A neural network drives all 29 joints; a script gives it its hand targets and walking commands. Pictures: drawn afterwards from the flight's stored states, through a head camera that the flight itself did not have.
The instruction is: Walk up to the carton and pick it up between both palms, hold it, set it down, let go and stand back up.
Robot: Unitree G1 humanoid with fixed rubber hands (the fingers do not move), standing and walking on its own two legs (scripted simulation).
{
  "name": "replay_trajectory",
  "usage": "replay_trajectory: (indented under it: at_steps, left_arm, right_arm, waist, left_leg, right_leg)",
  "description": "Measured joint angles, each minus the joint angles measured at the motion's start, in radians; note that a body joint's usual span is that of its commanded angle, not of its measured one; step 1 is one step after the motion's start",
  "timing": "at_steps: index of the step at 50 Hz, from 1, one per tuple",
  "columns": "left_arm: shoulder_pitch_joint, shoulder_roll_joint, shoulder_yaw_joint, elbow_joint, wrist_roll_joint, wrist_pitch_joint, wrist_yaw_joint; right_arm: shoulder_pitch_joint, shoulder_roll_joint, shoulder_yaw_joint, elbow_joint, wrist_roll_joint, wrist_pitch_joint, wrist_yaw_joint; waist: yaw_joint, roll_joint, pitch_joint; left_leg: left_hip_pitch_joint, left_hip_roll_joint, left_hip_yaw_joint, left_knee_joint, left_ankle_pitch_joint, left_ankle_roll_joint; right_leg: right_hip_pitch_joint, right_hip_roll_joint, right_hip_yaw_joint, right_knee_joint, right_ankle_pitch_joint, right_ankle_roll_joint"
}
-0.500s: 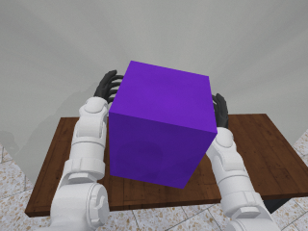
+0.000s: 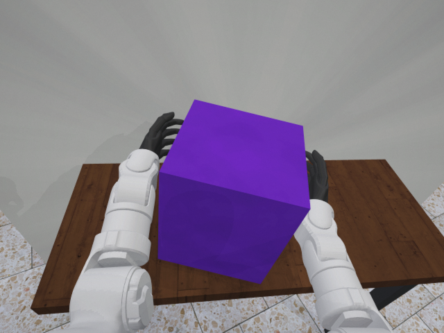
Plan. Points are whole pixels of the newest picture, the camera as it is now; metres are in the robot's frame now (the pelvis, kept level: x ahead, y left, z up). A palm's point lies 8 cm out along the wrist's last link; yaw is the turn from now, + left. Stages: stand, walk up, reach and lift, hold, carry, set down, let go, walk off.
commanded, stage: set down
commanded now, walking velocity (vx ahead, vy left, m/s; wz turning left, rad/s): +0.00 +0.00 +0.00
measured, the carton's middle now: (228, 194) +0.38 -0.04 +0.07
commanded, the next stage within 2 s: none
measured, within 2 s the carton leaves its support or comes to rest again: rests again in 1.84 s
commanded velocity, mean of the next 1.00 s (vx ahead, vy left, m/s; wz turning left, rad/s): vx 0.00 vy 0.00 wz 0.00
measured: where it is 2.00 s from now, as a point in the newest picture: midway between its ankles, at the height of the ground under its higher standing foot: outside the picture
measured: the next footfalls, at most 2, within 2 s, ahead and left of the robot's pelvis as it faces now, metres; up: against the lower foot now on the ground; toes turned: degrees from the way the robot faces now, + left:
none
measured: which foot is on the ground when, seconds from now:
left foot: down 0.00-1.00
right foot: down 0.00-1.00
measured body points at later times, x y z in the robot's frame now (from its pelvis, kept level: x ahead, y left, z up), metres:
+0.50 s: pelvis -0.02 +0.00 +0.00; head +0.01 +0.04 +0.45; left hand +0.44 +0.10 +0.12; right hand +0.33 -0.19 +0.09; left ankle -0.03 +0.09 -0.75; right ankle +0.00 -0.15 -0.75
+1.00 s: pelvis -0.01 -0.01 +0.00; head +0.01 +0.04 +0.45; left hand +0.44 +0.11 +0.11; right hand +0.34 -0.19 +0.09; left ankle -0.03 +0.09 -0.75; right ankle +0.00 -0.15 -0.75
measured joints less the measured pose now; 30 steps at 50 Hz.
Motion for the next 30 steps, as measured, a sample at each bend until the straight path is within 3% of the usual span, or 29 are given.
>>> replay_trajectory:
  at_steps: [15,20,30]
  left_arm:
    - [-0.005,0.008,0.014,0.061,-0.005,-0.056,-0.013]
    - [-0.035,0.006,0.079,0.069,0.033,-0.058,-0.059]
    - [-0.049,0.0,0.1,0.088,0.05,-0.112,-0.067]
  right_arm:
    - [0.012,0.015,-0.005,0.022,-0.038,-0.04,-0.017]
    - [-0.012,0.033,-0.025,0.015,-0.069,-0.034,-0.023]
    - [-0.032,0.06,-0.097,0.047,-0.12,-0.113,0.003]
  waist:
    - [-0.004,0.015,-0.01]
    - [0.01,-0.005,0.037]
    - [0.038,-0.031,0.053]
  left_leg:
    - [-0.035,0.004,-0.007,-0.007,0.019,-0.005]
    - [0.006,-0.005,0.015,-0.05,0.043,0.006]
    - [-0.016,-0.007,0.035,-0.041,0.045,0.007]
  right_leg:
    - [-0.035,0.004,-0.008,-0.001,0.014,-0.006]
    - [-0.023,-0.006,0.014,0.002,0.022,0.002]
    - [-0.052,-0.009,0.034,0.011,0.028,0.004]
